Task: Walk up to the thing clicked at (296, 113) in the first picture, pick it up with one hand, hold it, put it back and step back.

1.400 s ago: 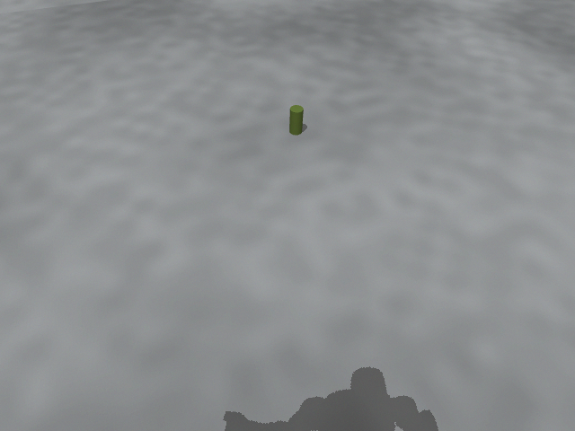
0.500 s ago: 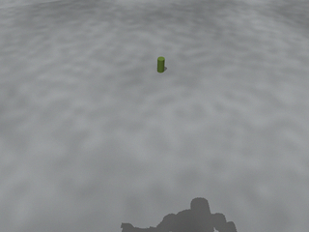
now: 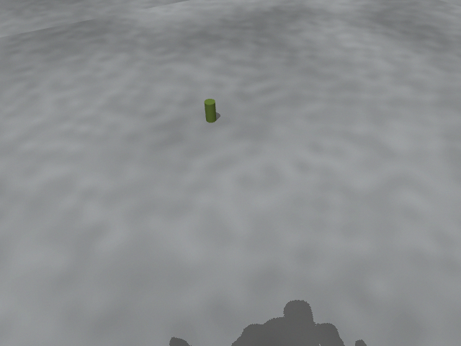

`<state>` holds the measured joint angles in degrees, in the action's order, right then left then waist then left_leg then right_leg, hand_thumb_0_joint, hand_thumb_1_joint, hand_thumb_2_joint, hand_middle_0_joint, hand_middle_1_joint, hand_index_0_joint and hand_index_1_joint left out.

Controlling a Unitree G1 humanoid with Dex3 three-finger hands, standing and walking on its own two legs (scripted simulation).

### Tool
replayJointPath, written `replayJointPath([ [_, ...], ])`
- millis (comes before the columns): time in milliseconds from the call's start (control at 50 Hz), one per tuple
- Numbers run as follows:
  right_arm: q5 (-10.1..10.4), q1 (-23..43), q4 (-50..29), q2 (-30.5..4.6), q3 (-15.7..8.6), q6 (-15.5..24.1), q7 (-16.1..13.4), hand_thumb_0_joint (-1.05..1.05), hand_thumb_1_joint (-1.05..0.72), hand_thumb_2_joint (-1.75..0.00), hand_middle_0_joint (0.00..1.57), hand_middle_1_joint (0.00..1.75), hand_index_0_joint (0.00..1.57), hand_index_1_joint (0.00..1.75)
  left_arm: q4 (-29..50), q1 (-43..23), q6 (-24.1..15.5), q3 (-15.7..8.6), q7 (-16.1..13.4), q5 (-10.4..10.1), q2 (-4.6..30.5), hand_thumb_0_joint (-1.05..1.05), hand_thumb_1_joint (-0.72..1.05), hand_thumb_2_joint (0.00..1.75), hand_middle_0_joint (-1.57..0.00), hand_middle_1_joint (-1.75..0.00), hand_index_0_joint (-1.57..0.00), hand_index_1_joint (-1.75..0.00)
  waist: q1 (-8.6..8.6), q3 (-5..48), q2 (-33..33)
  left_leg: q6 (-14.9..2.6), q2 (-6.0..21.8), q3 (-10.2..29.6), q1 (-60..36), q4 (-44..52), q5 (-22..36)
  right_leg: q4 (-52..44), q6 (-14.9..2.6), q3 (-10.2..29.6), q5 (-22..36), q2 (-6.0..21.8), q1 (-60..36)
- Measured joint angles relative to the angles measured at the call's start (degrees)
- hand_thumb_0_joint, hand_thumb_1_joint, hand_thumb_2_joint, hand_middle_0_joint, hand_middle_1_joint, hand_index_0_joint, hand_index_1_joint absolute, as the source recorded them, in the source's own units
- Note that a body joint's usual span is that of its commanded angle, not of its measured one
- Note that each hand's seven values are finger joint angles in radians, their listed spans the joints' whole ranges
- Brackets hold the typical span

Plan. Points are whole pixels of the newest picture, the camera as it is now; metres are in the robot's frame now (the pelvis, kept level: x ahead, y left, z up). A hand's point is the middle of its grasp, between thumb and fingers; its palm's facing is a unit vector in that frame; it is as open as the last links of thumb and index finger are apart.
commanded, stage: walk up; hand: left
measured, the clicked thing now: (210, 110) +1.70 +0.14 -0.69
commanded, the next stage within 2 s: none
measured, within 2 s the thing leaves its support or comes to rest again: neither
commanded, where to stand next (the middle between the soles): +1.34 -0.05 m, yaw -4 degrees
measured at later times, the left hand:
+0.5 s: hand (105, 294) +0.28 +0.29 -0.17, palm faces -0.08 -0.94 -0.33, open 7.4 cm
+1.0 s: hand (154, 171) +0.59 +0.22 -0.11, palm faces -0.08 -0.91 -0.40, open 7.4 cm
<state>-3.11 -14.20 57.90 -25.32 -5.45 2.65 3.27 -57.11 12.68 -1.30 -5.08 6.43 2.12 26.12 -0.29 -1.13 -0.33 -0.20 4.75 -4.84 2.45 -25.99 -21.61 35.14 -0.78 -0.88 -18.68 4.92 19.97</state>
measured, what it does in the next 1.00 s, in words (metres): walks ahead: right foot, then left foot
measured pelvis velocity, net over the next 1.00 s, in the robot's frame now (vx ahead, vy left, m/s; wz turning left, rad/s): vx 0.48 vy -0.05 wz -0.07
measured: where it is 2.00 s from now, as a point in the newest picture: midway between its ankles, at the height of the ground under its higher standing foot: (238, 201)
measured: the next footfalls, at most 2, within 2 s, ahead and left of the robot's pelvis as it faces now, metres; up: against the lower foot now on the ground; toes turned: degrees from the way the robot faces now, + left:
right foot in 0.02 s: +0.11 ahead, -0.15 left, +0.00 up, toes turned -4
left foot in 0.40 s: +0.34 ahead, +0.14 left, +0.00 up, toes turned +6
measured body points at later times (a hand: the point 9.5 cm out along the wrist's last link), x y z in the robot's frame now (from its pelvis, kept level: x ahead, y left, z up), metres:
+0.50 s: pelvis +0.22 +0.01 -0.01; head +0.23 +0.04 +0.44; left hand +0.28 +0.34 -0.14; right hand +0.31 -0.32 -0.09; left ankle +0.30 +0.13 -0.73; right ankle +0.13 -0.13 -0.67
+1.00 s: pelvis +0.48 -0.05 +0.00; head +0.49 -0.08 +0.45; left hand +0.60 +0.27 -0.08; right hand +0.52 -0.37 -0.13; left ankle +0.48 +0.11 -0.67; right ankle +0.50 -0.16 -0.73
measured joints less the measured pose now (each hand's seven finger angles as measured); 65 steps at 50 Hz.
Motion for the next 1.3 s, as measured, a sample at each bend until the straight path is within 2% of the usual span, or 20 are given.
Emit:
replayJointPath([
  [40,0.08,-0.45,-0.09,-1.11,-0.14,-0.71,-0.18,0.01,-0.90,-0.90,0.21,0.30,0.21,0.30,1.00,0.51,-1.29,-0.72,-0.55,0.29,0.66,0.00,0.90,0.90,-0.20,-0.30,-0.20,-0.30,0.06,-0.19,-1.70,-1.78,2.40,1.68,3.12,-11.18,-6.51,0.35,1.00,-1.91,5.27,-1.59,-0.97],
  [60,0.41,-0.53,0.12,-1.32,-0.10,-1.29,-0.40,0.01,-0.90,-0.90,0.21,0.30,0.21,0.30,1.61,0.73,-1.81,-0.94,-1.12,0.40,0.55,0.00,0.90,0.90,-0.20,-0.30,-0.20,-0.30,0.33,-0.12,-2.35,-1.99,2.01,3.83,6.26,-18.95,-8.11,2.08,1.04,-2.75,3.93,-2.31,-1.06],
  [100,0.86,0.10,0.57,-1.38,0.20,-2.04,-0.30,0.01,-0.90,-0.90,0.20,0.30,0.20,0.30,2.47,1.70,-2.23,-0.58,-1.70,-0.11,-0.25,0.00,0.90,0.90,-0.20,-0.30,-0.20,-0.30,1.30,0.05,-2.97,-1.60,0.08,5.59,12.26,-30.37,-6.27,1.48,0.14,-3.34,2.09,-3.33,-3.03],
  [140,1.32,1.07,0.10,-1.42,0.63,-1.63,0.19,0.02,-0.90,-0.90,0.20,0.30,0.20,0.30,2.64,2.82,-2.25,0.19,-1.97,-0.59,-1.32,0.00,0.90,0.90,-0.20,-0.30,-0.20,-0.30,1.76,-0.18,-3.58,-1.35,-0.45,4.84,17.36,-34.44,-2.42,-2.16,-0.48,-3.62,2.33,-4.16,-6.34],
  [260,1.63,2.79,-3.89,0.07,1.22,-0.14,2.41,0.01,-0.90,-0.90,0.20,0.30,0.20,0.30,2.73,5.78,-2.38,1.52,-1.99,-0.97,-2.05,0.00,0.90,0.90,-0.20,-0.30,-0.20,-0.30,2.66,-0.80,-2.19,-0.14,1.63,3.37,25.83,-22.70,4.24,-10.16,-0.79,-2.91,2.35,-5.09,-13.82],
  [380,1.46,2.72,-5.29,0.66,0.84,0.38,2.76,0.01,-0.90,-0.90,0.20,0.30,0.20,0.30,3.60,6.42,-2.37,1.80,-1.73,-0.89,-1.11,0.00,0.89,0.90,-0.20,-0.30,-0.20,-0.30,3.03,-0.75,0.13,-0.02,2.50,2.05,23.12,-8.23,10.97,-7.83,1.17,-2.49,-4.44,-4.12,-17.92],
  [420,1.08,3.01,-5.82,0.88,0.42,1.41,2.13,0.01,-0.90,-0.90,0.20,0.30,0.20,0.30,3.80,6.31,-2.17,1.85,-2.07,-0.91,-0.69,0.00,0.89,0.90,-0.20,-0.30,-0.20,-0.30,2.61,-1.34,2.28,-0.22,0.67,0.20,21.48,-8.71,13.46,1.29,0.16,-1.31,-8.69,-1.59,-15.70],
  [480,1.83,2.65,-7.28,2.18,0.52,2.63,1.20,0.01,-0.90,-0.90,0.20,0.30,0.20,0.30,3.13,4.83,-1.40,2.46,-3.13,-1.33,-0.66,0.00,0.90,0.90,-0.20,-0.30,-0.20,-0.30,0.71,-2.08,3.51,-0.54,0.03,-1.17,19.61,-11.01,9.15,23.34,-1.99,3.93,-7.92,-4.04,-5.71],
  [520,2.34,1.42,-7.73,2.98,1.25,2.62,0.85,0.01,-0.90,-0.90,0.20,0.30,0.21,0.30,3.29,4.06,-1.69,2.76,-3.05,-1.84,-0.23,0.01,0.90,0.90,-0.20,-0.30,-0.20,-0.30,0.00,-2.05,4.35,-0.74,-0.26,-2.26,16.26,-8.37,8.39,28.80,-2.16,4.07,-4.29,-4.14,0.05],
  [660,2.34,-3.98,-7.38,2.15,2.33,2.71,0.61,0.01,-0.90,-0.90,0.21,0.30,0.21,0.30,4.69,0.90,-1.59,2.08,-0.92,-1.46,0.19,0.00,0.90,0.90,-0.20,-0.30,-0.20,-0.30,-1.66,-1.97,3.72,-0.63,-1.25,-4.56,5.98,-0.21,6.08,13.77,0.52,0.70,2.95,0.71,10.16],
  [740,2.34,-6.21,-6.51,0.69,2.11,2.28,0.70,0.01,-0.90,-0.90,0.21,0.30,0.21,0.30,4.83,-0.97,-1.42,1.67,-0.02,-1.23,0.14,0.00,0.90,0.90,-0.20,-0.30,-0.20,-0.30,-2.62,-1.92,1.90,0.75,-0.95,-4.74,1.74,0.49,2.52,3.58,-0.06,-0.27,9.09,1.53,9.69],
  [800,2.43,-7.64,-5.95,-0.08,1.92,1.60,0.45,0.01,-0.90,-0.90,0.21,0.30,0.21,0.31,4.96,-1.68,-1.82,1.30,-0.05,-1.08,0.38,0.00,0.90,0.90,-0.20,-0.30,-0.20,-0.30,-2.87,-1.23,0.61,1.93,0.21,-4.49,-0.16,-3.21,-2.73,-1.08,-1.03,-2.11,10.19,0.52,5.93],
  [840,2.52,-7.53,-5.37,-0.40,1.90,0.91,-0.10,0.01,-0.90,-0.90,0.21,0.30,0.21,0.30,5.41,-2.62,-2.83,0.74,-0.86,-0.94,-0.12,0.00,0.90,0.90,-0.20,-0.30,-0.20,-0.30,-2.38,-1.83,-1.48,0.13,2.54,-2.27,2.50,-14.05,-5.78,1.65,-0.79,-3.36,9.21,-1.34,4.84],
  [900,2.87,-5.18,-4.28,-0.06,2.54,-0.20,-0.70,0.01,-0.90,-0.90,0.20,0.30,0.20,0.30,6.94,-2.76,-3.86,1.39,-1.92,-1.88,-1.62,0.00,0.90,0.90,-0.20,-0.30,-0.20,-0.30,-0.99,-2.79,-2.42,-1.57,-0.05,3.28,11.61,-34.23,-4.56,3.79,-0.97,-3.85,4.72,-1.82,2.59],
  [940,3.21,-3.54,-4.38,-0.14,2.83,-0.08,-0.62,0.02,-0.90,-0.90,0.20,0.30,0.20,0.30,7.33,-1.89,-4.01,2.13,-2.36,-2.30,-2.84,0.00,0.90,0.90,-0.20,-0.30,-0.20,-0.30,-0.24,-2.93,-3.24,-2.03,-0.67,4.19,16.95,-38.37,-1.23,0.95,-1.07,-4.14,4.40,-2.19,-0.57],
  [1100,2.27,0.75,-6.77,0.36,2.24,0.25,1.37,0.01,-0.90,-0.90,0.20,0.30,0.20,0.30,7.04,3.88,-4.16,2.75,-2.80,-1.65,-3.37,0.00,0.90,0.90,-0.20,-0.30,-0.20,-0.30,1.79,-2.39,-3.10,-0.01,1.68,4.02,28.41,-22.32,8.32,-8.29,-0.76,-5.15,2.48,-3.42,-10.95],
  [1200,2.10,2.60,-6.84,0.44,1.69,0.01,2.29,0.01,-0.90,-0.90,0.20,0.30,0.20,0.30,6.52,6.76,-3.77,2.26,-2.83,-1.25,-1.79,0.00,0.89,0.90,-0.20,-0.30,-0.20,-0.30,3.16,-2.68,-1.66,-0.84,1.53,2.44,26.77,-10.48,13.80,-8.17,1.23,-5.82,-2.38,-3.22,-15.87],
  [1240,2.10,2.87,-7.16,0.40,1.52,0.30,2.44,0.01,-0.90,-0.90,0.20,0.30,0.20,0.30,6.08,7.95,-3.31,2.18,-2.98,-1.19,-0.97,0.00,0.89,0.90,-0.20,-0.30,-0.20,-0.30,3.38,-2.26,-0.83,-1.62,0.57,1.26,24.00,-7.33,13.66,-5.95,2.03,-5.89,-5.77,-2.59,-17.11],
  [1280,1.62,3.62,-7.75,0.92,1.25,1.30,1.92,0.01,-0.90,-0.90,0.20,0.30,0.20,0.30,5.25,8.14,-2.53,2.04,-3.56,-1.27,-0.16,0.00,0.90,0.90,-0.20,-0.30,-0.20,-0.30,3.18,-3.00,1.73,-2.01,-1.51,-0.24,22.76,-9.28,13.55,3.64,0.59,-4.63,-8.93,0.17,-14.81],
  [1300,1.61,3.83,-8.45,1.05,1.23,1.80,1.55,0.01,-0.90,-0.90,0.20,0.30,0.20,0.30,4.73,7.75,-1.95,2.07,-3.94,-1.59,-0.37,0.00,0.90,0.90,-0.20,-0.30,-0.20,-0.30,2.80,-3.50,2.05,-2.12,-1.82,-0.53,22.65,-11.26,11.58,11.35,-0.36,-2.40,-8.88,-0.16,-11.80],
])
